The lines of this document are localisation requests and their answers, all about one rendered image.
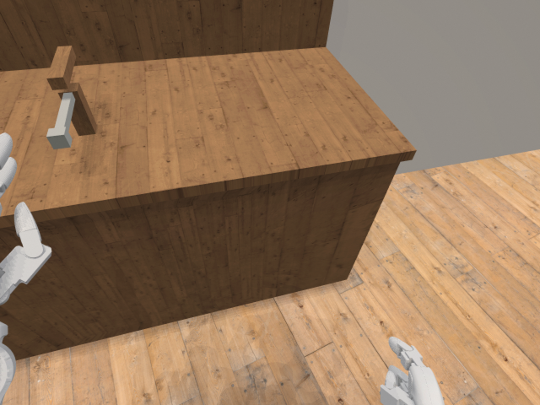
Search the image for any counter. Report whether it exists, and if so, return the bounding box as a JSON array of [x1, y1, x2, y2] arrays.
[[0, 0, 417, 360]]

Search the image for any robot right hand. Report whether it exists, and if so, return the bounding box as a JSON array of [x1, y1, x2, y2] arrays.
[[381, 337, 445, 405]]

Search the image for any tap lever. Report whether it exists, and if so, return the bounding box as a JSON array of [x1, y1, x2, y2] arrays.
[[46, 92, 75, 149]]

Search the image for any robot left hand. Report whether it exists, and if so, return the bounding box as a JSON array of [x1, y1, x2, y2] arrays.
[[0, 133, 51, 305]]

